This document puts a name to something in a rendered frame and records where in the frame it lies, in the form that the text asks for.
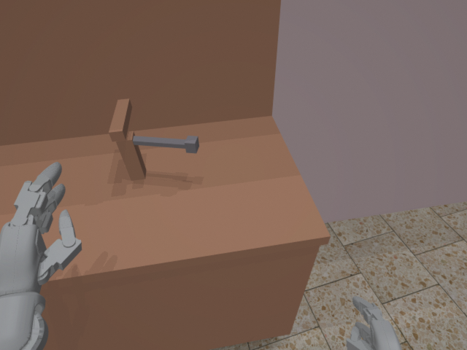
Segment counter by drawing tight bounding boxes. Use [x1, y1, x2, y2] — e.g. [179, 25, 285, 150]
[0, 0, 331, 350]

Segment right robot hand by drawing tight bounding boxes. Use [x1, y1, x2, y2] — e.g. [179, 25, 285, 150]
[346, 296, 402, 350]

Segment robot left forearm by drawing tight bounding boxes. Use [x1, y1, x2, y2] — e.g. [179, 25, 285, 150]
[0, 292, 48, 350]

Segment left robot hand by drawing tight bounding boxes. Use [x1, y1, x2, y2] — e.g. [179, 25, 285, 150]
[0, 162, 82, 297]

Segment tap lever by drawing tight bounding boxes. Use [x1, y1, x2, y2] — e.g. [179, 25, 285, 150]
[133, 136, 199, 153]

